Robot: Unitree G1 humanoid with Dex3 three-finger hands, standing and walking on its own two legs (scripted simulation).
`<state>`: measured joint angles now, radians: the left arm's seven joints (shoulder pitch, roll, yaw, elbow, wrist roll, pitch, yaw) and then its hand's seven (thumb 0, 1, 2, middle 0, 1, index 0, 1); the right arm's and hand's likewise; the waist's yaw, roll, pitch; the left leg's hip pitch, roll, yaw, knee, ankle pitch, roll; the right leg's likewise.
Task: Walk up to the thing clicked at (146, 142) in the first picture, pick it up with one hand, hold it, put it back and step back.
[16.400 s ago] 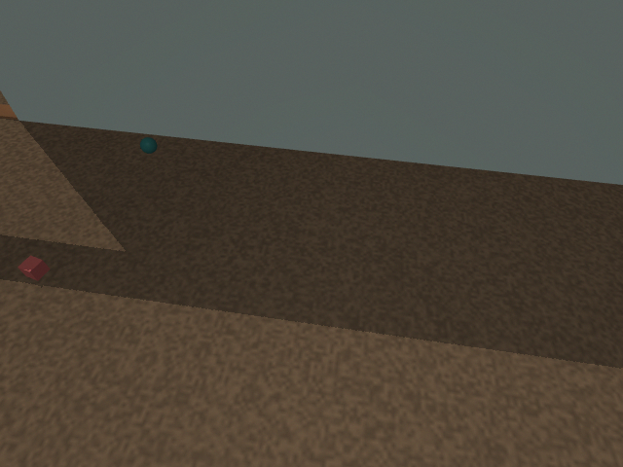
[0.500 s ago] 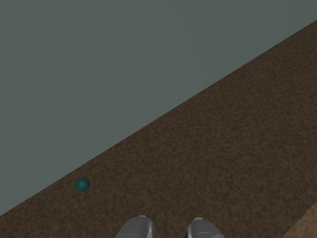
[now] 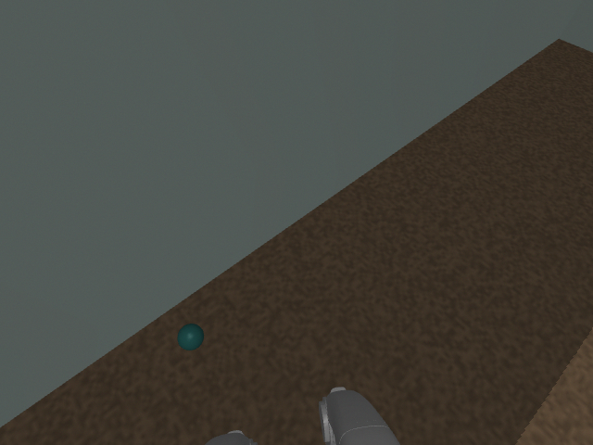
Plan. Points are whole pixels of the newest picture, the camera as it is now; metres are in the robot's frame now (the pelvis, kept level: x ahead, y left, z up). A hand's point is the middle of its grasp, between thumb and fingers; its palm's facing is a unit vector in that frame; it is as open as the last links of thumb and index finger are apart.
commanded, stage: walk up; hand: left
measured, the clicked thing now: (190, 336) +0.51 +0.28 -0.70
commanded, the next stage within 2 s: none
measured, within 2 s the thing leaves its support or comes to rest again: neither
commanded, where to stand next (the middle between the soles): +0.09 +0.10 m, yaw -5 degrees
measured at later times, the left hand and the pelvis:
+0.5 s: hand out of the picture +0.09 +0.48 -0.13, palm faces -0.06 -0.88 -0.47, open 7.4 cm; pelvis -0.02 +0.19 -0.01, yaw -4 degrees
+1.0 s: hand (36, 443) +0.18 +0.36 -0.14, palm faces -0.17 -0.93 -0.32, open 7.4 cm; pelvis +0.03 +0.12 +0.01, yaw -8 degrees
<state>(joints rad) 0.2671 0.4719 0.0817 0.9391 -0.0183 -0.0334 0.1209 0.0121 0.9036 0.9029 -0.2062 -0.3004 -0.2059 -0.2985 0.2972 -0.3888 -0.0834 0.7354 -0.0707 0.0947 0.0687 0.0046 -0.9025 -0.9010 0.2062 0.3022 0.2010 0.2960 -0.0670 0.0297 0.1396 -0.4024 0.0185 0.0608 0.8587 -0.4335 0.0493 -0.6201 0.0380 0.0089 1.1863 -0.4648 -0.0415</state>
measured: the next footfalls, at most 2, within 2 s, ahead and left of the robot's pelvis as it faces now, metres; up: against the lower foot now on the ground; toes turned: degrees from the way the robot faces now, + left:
right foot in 0.12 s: +0.07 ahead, -0.04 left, +0.00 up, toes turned -7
left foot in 0.40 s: +0.03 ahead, +0.33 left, +0.00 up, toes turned -4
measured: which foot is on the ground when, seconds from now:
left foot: down 0.00-0.14, up 0.16-0.38, down 0.40-0.94, up 0.96-1.00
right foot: up 0.00-0.10, down 0.12-0.42, up 0.44-0.88, down 0.90-1.00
